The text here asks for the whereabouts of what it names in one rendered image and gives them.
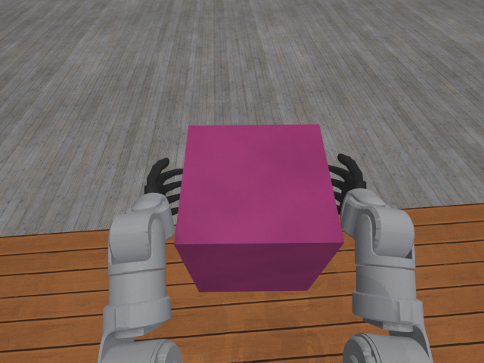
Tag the robot right hand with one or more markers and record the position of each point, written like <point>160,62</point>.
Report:
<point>353,178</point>

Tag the carton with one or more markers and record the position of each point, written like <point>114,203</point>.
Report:
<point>257,210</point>

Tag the robot right upper arm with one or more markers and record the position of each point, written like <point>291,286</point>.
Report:
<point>376,348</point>

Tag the robot left hand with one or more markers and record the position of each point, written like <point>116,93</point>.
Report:
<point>155,182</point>

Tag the robot left upper arm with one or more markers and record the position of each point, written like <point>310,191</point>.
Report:
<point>147,351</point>

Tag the left robot forearm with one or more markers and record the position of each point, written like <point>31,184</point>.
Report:
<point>138,302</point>

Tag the right robot forearm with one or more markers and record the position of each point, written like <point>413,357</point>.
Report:
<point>385,293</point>

